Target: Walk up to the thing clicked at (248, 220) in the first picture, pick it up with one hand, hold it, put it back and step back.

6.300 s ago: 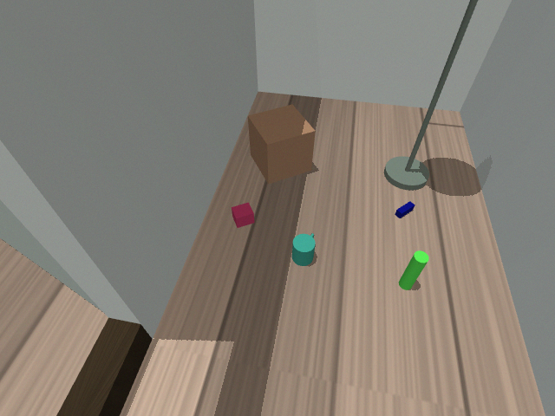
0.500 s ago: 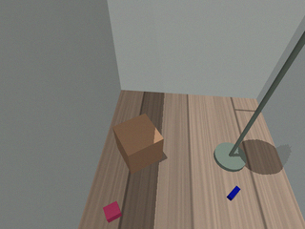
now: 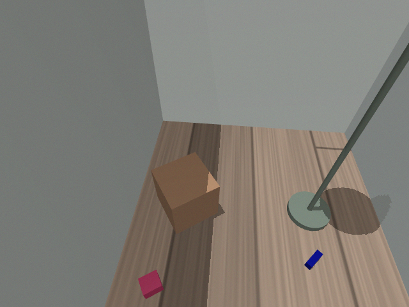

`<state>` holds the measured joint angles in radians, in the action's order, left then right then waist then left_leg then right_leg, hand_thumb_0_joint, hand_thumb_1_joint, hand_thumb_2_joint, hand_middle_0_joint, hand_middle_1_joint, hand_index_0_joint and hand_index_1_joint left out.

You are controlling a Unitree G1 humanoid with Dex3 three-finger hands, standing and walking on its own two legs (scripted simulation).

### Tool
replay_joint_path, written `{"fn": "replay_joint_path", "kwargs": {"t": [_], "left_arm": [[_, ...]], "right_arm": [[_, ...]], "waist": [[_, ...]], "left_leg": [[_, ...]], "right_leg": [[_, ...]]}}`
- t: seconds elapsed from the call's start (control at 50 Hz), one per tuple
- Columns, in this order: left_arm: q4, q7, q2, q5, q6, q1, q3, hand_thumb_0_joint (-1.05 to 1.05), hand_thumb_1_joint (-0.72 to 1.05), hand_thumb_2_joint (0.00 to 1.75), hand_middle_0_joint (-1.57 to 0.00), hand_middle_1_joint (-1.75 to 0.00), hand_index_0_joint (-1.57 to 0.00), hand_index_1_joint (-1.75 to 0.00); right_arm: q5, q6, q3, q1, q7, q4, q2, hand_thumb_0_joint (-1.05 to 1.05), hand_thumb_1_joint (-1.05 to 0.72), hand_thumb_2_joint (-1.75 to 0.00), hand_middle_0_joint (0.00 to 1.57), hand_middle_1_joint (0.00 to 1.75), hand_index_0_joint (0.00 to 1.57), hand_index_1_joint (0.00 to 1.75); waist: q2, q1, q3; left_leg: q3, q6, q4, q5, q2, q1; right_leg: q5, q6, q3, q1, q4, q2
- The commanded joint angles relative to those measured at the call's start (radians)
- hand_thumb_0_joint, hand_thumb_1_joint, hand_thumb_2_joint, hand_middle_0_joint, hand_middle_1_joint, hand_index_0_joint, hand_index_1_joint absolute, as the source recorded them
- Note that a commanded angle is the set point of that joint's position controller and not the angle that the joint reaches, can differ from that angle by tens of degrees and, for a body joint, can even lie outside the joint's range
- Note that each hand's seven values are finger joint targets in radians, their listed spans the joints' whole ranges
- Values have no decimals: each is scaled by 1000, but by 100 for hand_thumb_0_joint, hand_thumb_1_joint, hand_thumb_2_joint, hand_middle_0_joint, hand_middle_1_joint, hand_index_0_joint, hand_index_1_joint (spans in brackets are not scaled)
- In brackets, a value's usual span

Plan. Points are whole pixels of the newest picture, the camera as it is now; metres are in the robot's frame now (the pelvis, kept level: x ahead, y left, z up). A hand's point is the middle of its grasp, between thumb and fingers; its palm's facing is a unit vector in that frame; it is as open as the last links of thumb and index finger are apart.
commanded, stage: stand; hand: left
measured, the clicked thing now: (151, 284) +0.36 +0.24 -0.75
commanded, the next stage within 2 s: walk up in 0.92 s
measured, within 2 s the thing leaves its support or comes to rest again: neither
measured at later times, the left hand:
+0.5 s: hand out of the picture +0.08 +0.25 -0.16, palm faces -0.03 -0.94 -0.34, open 7.4 cm
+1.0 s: hand out of the picture +0.08 +0.26 -0.16, palm faces -0.01 -0.94 -0.35, open 7.4 cm
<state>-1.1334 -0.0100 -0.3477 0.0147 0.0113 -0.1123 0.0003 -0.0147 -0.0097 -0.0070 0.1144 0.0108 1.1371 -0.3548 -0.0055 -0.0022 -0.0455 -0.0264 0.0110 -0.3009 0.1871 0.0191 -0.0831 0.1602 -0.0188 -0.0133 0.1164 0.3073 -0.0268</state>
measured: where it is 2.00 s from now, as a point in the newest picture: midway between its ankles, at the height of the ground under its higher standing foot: outside the picture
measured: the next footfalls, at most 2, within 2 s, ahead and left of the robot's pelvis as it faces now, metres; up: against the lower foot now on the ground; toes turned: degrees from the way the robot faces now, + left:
left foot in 1.32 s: -0.07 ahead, +0.17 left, +0.00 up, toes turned +0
right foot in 1.68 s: -0.12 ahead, -0.10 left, +0.00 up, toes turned -2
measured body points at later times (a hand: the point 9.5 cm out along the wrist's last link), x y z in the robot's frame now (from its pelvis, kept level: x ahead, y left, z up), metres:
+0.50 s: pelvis +0.00 +0.00 +0.00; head +0.01 +0.00 +0.45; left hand +0.08 +0.30 -0.13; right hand +0.07 -0.30 -0.13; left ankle -0.01 +0.12 -0.75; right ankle +0.00 -0.13 -0.75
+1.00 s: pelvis +0.00 +0.00 +0.00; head +0.03 +0.00 +0.44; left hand +0.08 +0.31 -0.13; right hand +0.08 -0.30 -0.13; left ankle -0.01 +0.12 -0.75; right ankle +0.01 -0.13 -0.75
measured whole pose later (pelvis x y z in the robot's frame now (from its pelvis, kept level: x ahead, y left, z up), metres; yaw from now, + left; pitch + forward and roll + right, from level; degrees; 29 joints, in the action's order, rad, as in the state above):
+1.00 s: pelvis +0.00 +0.00 +0.00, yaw +0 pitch -1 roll +0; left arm -1.08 0.00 -0.36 0.00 0.00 -0.09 -0.02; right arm 0.00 0.02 -0.03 0.09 0.01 1.08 -0.36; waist 0.00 0.00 -0.09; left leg -0.02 0.00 -0.37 0.21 0.01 -0.13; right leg 0.19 -0.02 -0.02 0.16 0.38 -0.04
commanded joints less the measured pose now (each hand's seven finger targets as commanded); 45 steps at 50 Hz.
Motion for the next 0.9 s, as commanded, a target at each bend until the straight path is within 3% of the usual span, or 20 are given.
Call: {"fn": "replay_joint_path", "kwargs": {"t": [0.0,0.14,0.28,0.58,0.7,0.88], "left_arm": [[58,19,-222,-6,21,31,-37,0,90,90,-20,-30,-20,-30],[62,20,-219,-5,20,36,-36,0,90,90,-20,-30,-20,-30],[59,20,-220,-6,19,29,-35,0,90,90,-20,-30,-20,-30],[63,20,-216,-5,21,23,-36,0,90,90,-20,-30,-20,-30],[59,21,-219,-6,18,24,-37,0,90,90,-20,-30,-20,-30],[60,21,-217,-7,19,24,-38,0,90,90,-20,-30,-20,-30]], "right_arm": [[7,-22,-36,-40,-15,-60,-210,0,-90,-90,20,30,20,30],[4,-21,-34,-36,-16,-61,-209,0,-90,-90,20,30,20,30],[4,-20,-35,-29,-16,-59,-210,0,-90,-90,20,30,20,30],[7,-22,-36,-38,-18,-67,-213,0,-90,-90,20,30,20,30],[7,-19,-34,-31,-17,-65,-208,0,-90,-90,20,30,20,30],[7,-21,-34,-34,-17,-69,-208,0,-90,-90,20,30,20,30]], "waist": [[7,3,79],[5,0,76],[6,-1,63],[4,5,87],[2,1,70],[3,4,76]], "left_leg": [[91,-25,50,-145,122,4],[85,-28,44,-150,124,-5],[87,-24,52,-104,119,-16],[88,-28,36,-193,125,14],[88,-27,47,-142,117,-10],[90,-27,41,-187,121,2]], "right_leg": [[-144,35,85,-24,-33,-111],[-164,35,89,-33,-32,-117],[-108,32,84,-17,-44,-112],[-186,36,80,-35,-26,-115],[-155,34,80,-39,-37,-114],[-183,34,76,-44,-29,-116]]}}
